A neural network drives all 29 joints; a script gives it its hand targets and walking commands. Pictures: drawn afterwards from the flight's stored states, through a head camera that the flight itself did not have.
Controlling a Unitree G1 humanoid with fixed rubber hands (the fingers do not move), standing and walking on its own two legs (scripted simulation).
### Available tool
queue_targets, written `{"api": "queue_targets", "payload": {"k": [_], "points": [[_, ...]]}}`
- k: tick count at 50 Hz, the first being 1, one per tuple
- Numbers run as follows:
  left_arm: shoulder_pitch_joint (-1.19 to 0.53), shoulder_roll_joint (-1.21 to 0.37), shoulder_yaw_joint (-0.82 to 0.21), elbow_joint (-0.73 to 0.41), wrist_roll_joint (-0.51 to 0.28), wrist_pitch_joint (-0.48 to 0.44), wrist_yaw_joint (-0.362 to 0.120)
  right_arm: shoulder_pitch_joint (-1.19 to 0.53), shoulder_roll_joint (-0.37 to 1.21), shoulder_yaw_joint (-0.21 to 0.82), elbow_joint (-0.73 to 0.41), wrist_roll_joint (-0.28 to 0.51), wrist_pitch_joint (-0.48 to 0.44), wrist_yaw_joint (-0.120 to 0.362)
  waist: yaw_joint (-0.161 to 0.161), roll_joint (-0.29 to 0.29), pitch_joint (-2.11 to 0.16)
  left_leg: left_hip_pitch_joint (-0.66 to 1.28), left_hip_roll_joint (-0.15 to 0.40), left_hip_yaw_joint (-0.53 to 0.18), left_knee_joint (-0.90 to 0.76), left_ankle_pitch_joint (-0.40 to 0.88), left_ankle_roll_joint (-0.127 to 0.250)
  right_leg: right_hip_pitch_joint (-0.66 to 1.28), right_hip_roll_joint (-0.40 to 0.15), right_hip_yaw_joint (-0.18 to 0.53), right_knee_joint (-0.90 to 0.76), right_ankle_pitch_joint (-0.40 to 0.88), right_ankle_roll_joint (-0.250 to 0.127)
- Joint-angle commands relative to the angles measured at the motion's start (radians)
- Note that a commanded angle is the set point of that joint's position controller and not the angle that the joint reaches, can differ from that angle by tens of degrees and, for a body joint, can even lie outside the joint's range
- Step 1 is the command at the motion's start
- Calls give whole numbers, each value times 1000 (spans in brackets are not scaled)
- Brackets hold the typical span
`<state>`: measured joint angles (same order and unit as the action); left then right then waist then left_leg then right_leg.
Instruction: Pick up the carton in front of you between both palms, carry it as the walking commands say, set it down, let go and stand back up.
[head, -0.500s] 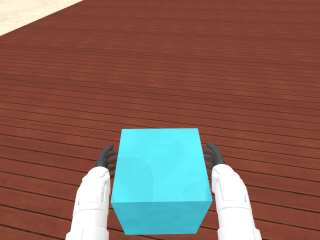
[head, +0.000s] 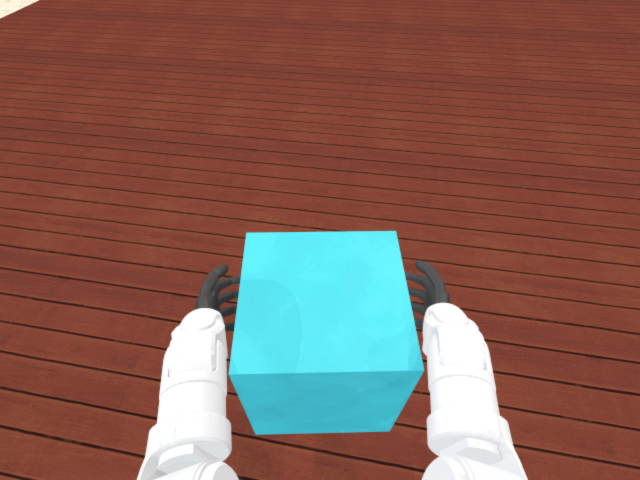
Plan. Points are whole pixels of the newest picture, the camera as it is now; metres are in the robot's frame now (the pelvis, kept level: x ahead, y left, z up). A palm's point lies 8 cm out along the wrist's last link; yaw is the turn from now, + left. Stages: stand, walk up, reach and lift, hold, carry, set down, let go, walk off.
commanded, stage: set down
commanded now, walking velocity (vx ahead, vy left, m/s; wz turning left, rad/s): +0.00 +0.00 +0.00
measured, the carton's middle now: (322, 338) +0.33 -0.01 -0.04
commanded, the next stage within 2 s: none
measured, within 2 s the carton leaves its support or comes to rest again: neither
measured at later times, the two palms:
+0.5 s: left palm (244, 352) +0.37 +0.13 -0.17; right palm (410, 351) +0.37 -0.17 -0.17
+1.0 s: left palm (262, 359) +0.43 +0.12 -0.32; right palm (401, 368) +0.40 -0.17 -0.32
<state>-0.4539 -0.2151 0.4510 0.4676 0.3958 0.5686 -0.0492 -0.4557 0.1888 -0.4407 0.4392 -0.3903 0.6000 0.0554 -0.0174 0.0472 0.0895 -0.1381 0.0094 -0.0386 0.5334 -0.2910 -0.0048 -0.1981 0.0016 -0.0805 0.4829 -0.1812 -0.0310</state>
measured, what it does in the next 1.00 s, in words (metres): lowers itself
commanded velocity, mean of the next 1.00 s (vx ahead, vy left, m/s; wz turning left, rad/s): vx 0.00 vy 0.00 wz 0.00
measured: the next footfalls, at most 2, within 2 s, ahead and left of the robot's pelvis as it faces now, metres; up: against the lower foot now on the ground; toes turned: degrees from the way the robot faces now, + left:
none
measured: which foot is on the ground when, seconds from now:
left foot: down 0.00-1.00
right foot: down 0.00-1.00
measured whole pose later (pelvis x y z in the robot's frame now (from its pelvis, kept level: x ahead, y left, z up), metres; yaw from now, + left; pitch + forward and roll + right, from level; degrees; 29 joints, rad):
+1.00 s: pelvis -0.06 +0.01 -0.23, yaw +2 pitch +46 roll +2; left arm -0.99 -0.02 0.43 0.67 0.20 0.28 0.04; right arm -0.93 0.05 -0.49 0.55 -0.24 0.32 -0.04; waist -0.05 0.05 -0.16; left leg -1.88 -0.05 -0.01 1.63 -0.55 -0.01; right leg -1.96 -0.01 0.01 1.57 -0.41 0.00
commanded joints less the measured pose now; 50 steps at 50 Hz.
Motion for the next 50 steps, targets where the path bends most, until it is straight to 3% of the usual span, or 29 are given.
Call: {"api": "queue_targets", "payload": {"k": [1, 3, 6, 12, 16, 19, 21, 25, 28, 37, 50], "points": [[-511, -713, -314, 96, -96, -87, -149, -491, 665, 304, 103, 94, -93, 162, -23, -29, -152, -343, -95, -43, -81, -43, 44, 165, 65, 148, 15, -8, 3], [-482, -648, -270, 119, -68, -142, -128, -464, 592, 257, 132, 59, -149, 150, -25, -26, -174, -385, -108, -36, -33, 7, 36, 86, 73, 136, 71, 65, 3], [-468, -616, -279, 126, -79, -244, -108, -458, 555, 271, 148, 61, -249, 147, -19, -29, -281, -450, -124, -32, 47, 90, 24, 1, 89, 131, 158, 170, 5], [-540, -721, -472, 124, -176, -438, -85, -536, 658, 454, 145, 157, -440, 162, -23, -40, -643, -581, -151, -31, 227, 277, -9, -129, 106, 136, 355, 367, 10], [-599, -745, -628, 58, -244, -496, -46, -593, 662, 573, 80, 217, -502, 158, -44, -51, -958, -620, -156, -39, 361, 408, -28, -244, 117, 128, 490, 460, 23], [-626, -747, -668, 31, -264, -489, -19, -630, 652, 613, 40, 255, -497, 160, -43, -49, -1076, -619, -160, -36, 434, 413, -39, -404, 132, 100, 548, 389, 37], [-662, -755, -674, 32, -271, -466, -19, -650, 659, 604, 53, 259, -473, 166, -46, -37, -1075, -689, -168, -23, 465, 317, -43, -488, 139, 85, 578, 299, 36], [-748, -788, -638, 78, -267, -395, -64, -691, 714, 536, 127, 227, -398, 184, -65, -11, -992, -878, -182, 0, 516, 81, -36, -640, 141, 73, 628, 112, 30], [-802, -799, -588, 124, -255, -344, -102, -734, 749, 490, 173, 207, -346, 198, -67, 5, -960, -995, -189, 16, 555, -10, -28, -717, 140, 68, 665, 45, 30], [-952, -754, -502, 208, -251, -312, -148, -892, 782, 473, 198, 218, -301, 182, -56, -39, -1073, -1283, -209, 49, 732, -33, -14, -820, 138, 68, 817, 74, 50], [-1139, -700, -530, 235, -322, -298, -160, -1081, 749, 504, 163, 280, -289, 121, -70, -41, -1266, -1526, -215, 82, 962, -68, -11, -933, 140, 59, 1028, 91, 65]]}}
